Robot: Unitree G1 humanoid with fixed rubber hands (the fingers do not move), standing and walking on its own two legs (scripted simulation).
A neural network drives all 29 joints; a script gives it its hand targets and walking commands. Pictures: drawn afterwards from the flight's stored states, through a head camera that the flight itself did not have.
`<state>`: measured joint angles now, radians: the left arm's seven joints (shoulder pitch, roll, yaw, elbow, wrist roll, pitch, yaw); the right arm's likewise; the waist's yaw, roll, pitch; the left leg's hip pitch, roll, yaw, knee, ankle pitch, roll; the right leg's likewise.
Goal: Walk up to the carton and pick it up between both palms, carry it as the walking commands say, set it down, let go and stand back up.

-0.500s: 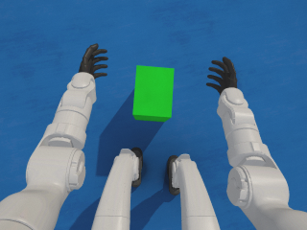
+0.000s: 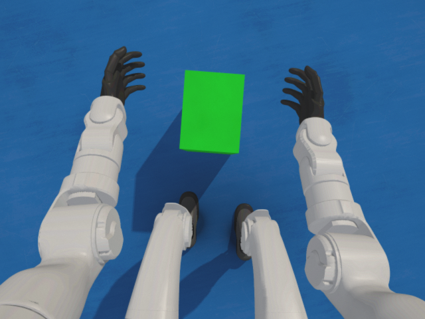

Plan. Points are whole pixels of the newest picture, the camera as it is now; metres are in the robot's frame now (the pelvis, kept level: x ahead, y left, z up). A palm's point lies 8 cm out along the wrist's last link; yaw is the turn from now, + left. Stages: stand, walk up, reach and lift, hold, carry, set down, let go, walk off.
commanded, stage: reach and lift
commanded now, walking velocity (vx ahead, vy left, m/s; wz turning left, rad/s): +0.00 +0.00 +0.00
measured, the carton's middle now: (211, 119) +0.48 +0.03 -0.50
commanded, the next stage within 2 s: none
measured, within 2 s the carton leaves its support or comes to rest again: neither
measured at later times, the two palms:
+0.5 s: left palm (137, 110) +0.46 +0.21 -0.30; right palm (277, 123) +0.45 -0.13 -0.30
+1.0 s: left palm (152, 117) +0.47 +0.20 -0.44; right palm (269, 121) +0.47 -0.14 -0.42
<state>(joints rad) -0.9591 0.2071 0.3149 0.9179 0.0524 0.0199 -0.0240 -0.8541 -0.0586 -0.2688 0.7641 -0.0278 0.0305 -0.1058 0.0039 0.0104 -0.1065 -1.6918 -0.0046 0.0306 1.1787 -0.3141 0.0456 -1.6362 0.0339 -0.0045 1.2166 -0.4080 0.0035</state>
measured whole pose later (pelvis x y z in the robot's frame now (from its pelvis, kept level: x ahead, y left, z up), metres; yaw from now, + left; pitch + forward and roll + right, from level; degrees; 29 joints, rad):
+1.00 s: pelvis -0.07 +0.01 -0.25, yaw -1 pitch +30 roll -4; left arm -1.49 0.44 -0.09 1.14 -0.30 0.05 0.10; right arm -1.44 -0.32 -0.05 1.08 0.34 0.05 -0.15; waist 0.02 -0.04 0.51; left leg -2.22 0.02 0.04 2.13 -0.44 0.10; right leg -2.11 0.03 -0.05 2.17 -0.59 0.03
